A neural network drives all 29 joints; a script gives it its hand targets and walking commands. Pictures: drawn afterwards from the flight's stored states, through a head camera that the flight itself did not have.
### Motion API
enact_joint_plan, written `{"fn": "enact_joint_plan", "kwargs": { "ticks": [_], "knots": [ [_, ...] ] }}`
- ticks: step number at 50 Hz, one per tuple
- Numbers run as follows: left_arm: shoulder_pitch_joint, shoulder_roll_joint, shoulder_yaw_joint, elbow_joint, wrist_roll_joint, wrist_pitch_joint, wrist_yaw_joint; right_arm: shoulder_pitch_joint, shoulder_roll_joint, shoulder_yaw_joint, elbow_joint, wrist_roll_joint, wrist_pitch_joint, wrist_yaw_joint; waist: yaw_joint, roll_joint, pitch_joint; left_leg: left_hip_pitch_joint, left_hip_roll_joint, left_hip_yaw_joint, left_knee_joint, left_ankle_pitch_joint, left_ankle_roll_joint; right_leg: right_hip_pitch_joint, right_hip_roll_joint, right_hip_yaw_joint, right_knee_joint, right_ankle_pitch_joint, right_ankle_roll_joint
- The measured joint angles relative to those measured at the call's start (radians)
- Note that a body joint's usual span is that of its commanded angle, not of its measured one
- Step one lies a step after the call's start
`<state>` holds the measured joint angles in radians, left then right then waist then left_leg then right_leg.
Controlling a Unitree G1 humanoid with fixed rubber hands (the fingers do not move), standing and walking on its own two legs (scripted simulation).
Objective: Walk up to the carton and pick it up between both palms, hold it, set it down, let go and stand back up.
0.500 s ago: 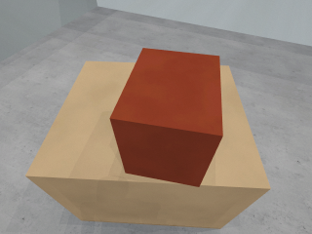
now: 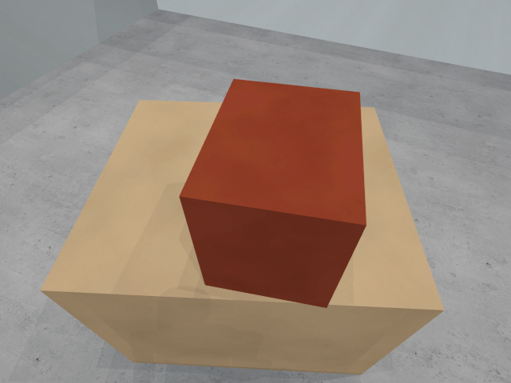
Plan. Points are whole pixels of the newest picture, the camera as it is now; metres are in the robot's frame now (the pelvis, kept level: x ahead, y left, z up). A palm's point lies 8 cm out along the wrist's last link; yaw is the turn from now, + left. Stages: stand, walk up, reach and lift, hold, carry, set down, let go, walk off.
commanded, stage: stand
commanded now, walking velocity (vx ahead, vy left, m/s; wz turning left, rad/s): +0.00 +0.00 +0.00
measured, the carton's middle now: (279, 192) +0.45 -0.04 +0.00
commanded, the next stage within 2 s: none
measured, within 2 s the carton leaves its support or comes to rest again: neither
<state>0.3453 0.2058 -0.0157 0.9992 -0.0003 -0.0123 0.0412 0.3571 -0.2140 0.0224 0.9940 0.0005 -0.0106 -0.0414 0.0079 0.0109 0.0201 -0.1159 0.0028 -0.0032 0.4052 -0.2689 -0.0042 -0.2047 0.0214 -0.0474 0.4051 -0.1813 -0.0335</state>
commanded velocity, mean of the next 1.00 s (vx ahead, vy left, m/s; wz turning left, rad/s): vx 0.00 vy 0.00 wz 0.00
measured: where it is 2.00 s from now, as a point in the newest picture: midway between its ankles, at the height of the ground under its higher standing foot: outside the picture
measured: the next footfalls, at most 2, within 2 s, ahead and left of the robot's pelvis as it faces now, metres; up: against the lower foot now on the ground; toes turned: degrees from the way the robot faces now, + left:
none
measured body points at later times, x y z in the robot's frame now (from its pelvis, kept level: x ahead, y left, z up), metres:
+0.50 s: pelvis +0.00 +0.00 +0.00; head +0.01 +0.00 +0.45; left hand +0.00 +0.24 -0.15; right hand -0.01 -0.24 -0.15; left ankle -0.03 +0.12 -0.74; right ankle +0.02 -0.09 -0.74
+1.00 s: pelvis +0.01 +0.01 +0.00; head +0.02 +0.00 +0.45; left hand +0.00 +0.25 -0.15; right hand -0.01 -0.23 -0.15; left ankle -0.03 +0.12 -0.74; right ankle +0.02 -0.09 -0.74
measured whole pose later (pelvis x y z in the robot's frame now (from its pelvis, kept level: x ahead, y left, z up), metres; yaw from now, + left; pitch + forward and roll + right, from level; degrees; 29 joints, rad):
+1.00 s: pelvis +0.01 +0.01 +0.00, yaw -1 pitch -1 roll +0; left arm 0.33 0.19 -0.01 1.05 0.00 -0.01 0.05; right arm 0.35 -0.19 0.01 1.05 0.00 -0.01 -0.05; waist 0.01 0.01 0.04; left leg -0.11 0.00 0.01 0.40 -0.28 0.00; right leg -0.20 0.02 -0.03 0.40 -0.18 -0.03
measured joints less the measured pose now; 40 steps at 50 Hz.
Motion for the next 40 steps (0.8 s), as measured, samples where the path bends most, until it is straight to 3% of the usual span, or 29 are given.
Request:
{"fn": "enact_joint_plan", "kwargs": {
  "ticks": [40],
  "knots": [
    [-0.009,-0.016,0.006,0.038,-0.001,0.0,0.007,-0.001,0.018,-0.007,0.046,-0.004,0.002,-0.004,-0.001,0.003,0.02,-0.004,0.003,0.01,0.004,-0.007,0.001,-0.004,0.004,0.01,-0.002,0.0,0.002]
  ]
}}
